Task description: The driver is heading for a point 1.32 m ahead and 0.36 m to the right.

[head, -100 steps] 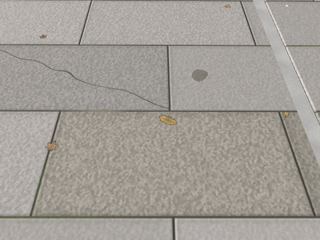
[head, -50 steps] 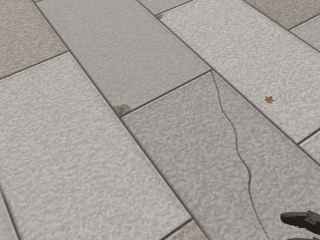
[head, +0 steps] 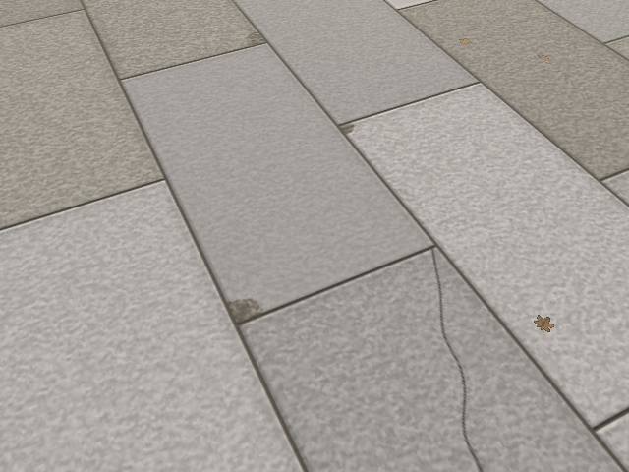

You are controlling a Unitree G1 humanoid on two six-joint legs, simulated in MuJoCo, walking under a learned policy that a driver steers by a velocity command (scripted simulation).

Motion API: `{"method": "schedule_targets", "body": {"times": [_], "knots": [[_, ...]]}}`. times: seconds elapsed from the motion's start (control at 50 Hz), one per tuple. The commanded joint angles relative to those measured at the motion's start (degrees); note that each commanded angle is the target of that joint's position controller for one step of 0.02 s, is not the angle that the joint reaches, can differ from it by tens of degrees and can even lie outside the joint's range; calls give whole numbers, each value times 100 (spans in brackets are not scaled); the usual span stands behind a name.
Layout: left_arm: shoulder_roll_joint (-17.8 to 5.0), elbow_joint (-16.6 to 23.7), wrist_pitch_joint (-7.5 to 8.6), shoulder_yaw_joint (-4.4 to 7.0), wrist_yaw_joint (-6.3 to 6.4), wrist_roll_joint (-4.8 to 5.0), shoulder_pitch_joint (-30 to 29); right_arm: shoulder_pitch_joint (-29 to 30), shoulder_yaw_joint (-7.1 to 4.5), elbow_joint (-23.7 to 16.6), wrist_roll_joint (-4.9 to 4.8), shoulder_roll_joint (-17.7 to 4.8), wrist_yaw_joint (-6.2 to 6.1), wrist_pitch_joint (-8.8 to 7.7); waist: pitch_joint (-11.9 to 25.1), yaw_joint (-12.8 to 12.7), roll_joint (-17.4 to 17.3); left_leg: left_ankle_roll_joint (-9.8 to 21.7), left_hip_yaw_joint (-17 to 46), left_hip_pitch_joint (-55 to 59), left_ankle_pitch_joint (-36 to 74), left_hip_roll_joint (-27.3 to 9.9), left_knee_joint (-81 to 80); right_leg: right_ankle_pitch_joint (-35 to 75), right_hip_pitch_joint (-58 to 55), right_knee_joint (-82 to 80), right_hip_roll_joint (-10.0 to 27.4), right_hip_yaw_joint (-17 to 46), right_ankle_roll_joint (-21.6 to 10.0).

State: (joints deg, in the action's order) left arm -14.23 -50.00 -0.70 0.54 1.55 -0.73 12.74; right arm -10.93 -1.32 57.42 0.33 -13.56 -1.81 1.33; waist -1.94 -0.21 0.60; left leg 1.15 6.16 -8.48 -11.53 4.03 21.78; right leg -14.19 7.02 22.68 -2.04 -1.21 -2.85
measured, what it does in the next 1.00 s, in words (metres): stands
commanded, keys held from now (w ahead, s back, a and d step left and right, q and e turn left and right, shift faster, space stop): shift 1.00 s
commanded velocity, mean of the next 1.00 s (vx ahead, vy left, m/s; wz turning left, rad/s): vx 0.00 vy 0.00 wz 0.00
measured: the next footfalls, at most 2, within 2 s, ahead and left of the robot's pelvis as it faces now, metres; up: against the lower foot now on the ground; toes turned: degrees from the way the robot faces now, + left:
left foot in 1.80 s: +0.24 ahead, +0.16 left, +0.00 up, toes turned +5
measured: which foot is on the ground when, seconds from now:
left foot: down 0.00-1.00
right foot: down 0.00-1.00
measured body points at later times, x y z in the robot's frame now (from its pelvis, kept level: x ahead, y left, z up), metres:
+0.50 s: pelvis +0.00 +0.00 +0.00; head +0.01 -0.01 +0.45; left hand +0.03 +0.24 -0.15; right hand +0.01 -0.25 -0.16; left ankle +0.00 +0.11 -0.74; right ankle -0.02 -0.09 -0.74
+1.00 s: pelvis +0.01 -0.01 +0.00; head +0.01 -0.02 +0.45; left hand +0.00 +0.21 -0.16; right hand -0.01 -0.24 -0.16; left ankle +0.00 +0.11 -0.74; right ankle -0.02 -0.09 -0.74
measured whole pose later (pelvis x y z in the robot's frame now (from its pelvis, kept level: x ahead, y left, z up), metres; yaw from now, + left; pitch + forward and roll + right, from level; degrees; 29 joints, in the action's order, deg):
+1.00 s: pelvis +0.01 -0.01 +0.00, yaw +0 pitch -1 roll +1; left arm -9.0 -64.5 0.3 -0.6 2.5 -0.8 16.8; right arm -14.8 0.8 68.4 0.3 -8.9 -3.1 0.5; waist -1.2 -0.3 0.0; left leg 0.0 6.1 -8.3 -12.1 2.6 21.4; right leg -14.0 6.5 21.4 -3.2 -1.1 -3.8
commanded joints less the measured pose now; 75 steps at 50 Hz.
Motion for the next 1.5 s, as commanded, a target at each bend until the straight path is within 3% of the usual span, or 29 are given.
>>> {"method": "schedule_targets", "body": {"times": [0.02, 0.28, 0.56, 1.38, 1.4, 1.42, 1.44, 1.46, 1.48, 1.5], "knots": [[-618, 65, 64, 125, 22, -4, 65, -81, -100, 20, -4, -602, -36, -45, 132, 3, -9, 141, 527, 46, 1125, -629, -248, 1072, 0, -441, 784, 734, -104], [-460, -653, 73, 31, 48, -7, 237, -201, -2, 647, -4, -441, -74, -57, -15, -11, -25, 142, 493, -39, 918, -662, -388, 759, 22, -552, 755, 727, -95], [-215, -1111, 95, -32, 77, -5, 466, -418, 92, 951, -3, -216, -103, -79, -97, -13, -41, 128, 435, -132, 833, -667, -363, 706, 61, -558, 723, 713, -100], [175, -1463, 149, -34, 130, -2, 956, -913, 176, 1070, -8, 150, -161, -97, -217, -8, -39, 35, 291, -255, 776, -692, -165, 1211, -47, -525, 710, 713, -148], [160, -1481, 143, -25, 118, -14, 1049, -962, 190, 1073, 12, 206, -161, -89, -8, -64, 24, 67, 202, -252, 146, -572, -121, 9, -152, -726, 663, 793, -184], [-163, -1490, 97, 107, 103, 10, 1202, -854, 135, 969, 50, 107, -142, -74, -70, -186, 346, 164, -148, -708, -1107, -200, 524, -1803, -272, -863, 672, 1101, -398], [-434, -1548, 49, 219, 79, 13, 1583, -528, 86, 758, 143, -10, -71, -69, -287, -400, 730, 217, -437, -1520, -1940, 10, 1290, -3495, -339, -1328, 1138, 1888, -745], [-527, -1618, 31, 296, 60, 0, 1846, -29, 83, 445, 239, 0, 23, -96, -820, -572, 985, 218, -747, -2281, -1948, -179, 2045, -4332, -199, -1850, 1795, 2686, -1127], [-363, -1586, 78, 289, 39, -37, 1809, 499, 72, 143, 265, -1, 85, -157, -1303, -593, 733, 179, -699, -2937, -1583, -542, 2724, -3960, -21, -2083, 2172, 3088, -1334], [-264, -1513, 155, 286, 20, -52, 1653, 601, 51, 40, 248, 33, 143, -239, -1284, -434, 325, 136, -600, -3236, -1203, -695, 3013, -3343, -120, -2086, 2168, 2990, -1318]]}}
Over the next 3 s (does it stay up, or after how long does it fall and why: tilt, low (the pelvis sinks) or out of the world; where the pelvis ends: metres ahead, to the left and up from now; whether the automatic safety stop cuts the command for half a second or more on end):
stays up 1.16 -0.08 -0.01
